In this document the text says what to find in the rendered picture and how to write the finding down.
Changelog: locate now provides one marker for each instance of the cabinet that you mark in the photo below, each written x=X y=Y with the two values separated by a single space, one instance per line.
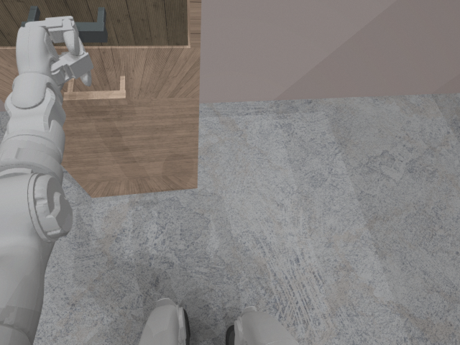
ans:
x=147 y=146

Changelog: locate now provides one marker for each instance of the handle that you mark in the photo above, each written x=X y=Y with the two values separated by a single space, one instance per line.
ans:
x=88 y=31
x=95 y=98

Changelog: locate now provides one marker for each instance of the left robot thigh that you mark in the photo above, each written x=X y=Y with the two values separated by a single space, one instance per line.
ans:
x=165 y=326

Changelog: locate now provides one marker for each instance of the drawer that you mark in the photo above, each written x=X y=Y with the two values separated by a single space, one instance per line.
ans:
x=128 y=22

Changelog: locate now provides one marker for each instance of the robot left hand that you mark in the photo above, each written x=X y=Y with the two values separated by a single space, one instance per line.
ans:
x=35 y=52

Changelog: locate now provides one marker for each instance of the robot right shin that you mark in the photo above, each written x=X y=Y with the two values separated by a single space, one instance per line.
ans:
x=246 y=310

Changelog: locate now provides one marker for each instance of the left robot forearm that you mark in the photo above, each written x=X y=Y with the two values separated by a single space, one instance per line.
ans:
x=34 y=141

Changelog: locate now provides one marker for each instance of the robot left upper arm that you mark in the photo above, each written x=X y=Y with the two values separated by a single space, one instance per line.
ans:
x=34 y=213

